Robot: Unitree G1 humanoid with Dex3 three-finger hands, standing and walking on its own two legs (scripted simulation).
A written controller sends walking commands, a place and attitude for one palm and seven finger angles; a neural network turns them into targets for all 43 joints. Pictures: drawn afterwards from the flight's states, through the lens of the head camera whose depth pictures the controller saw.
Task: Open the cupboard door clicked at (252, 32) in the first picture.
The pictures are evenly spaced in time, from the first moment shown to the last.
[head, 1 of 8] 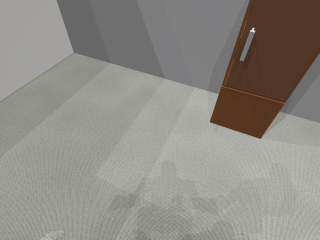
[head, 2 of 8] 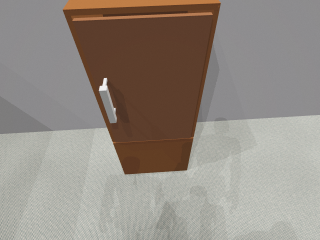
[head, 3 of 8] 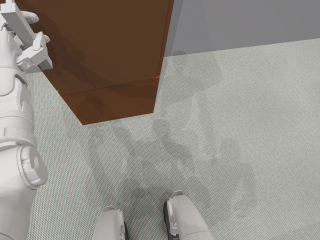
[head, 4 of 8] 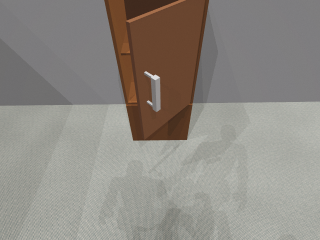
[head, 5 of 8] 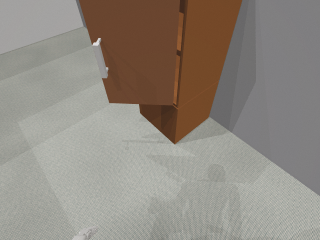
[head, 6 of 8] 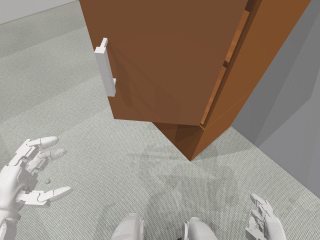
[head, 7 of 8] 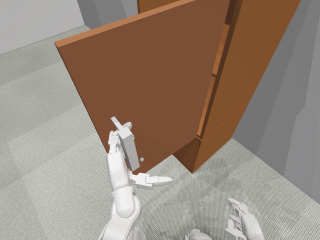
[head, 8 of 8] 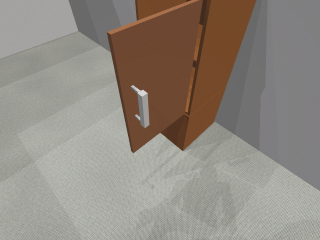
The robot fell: no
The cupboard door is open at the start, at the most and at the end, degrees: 0 89 89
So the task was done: yes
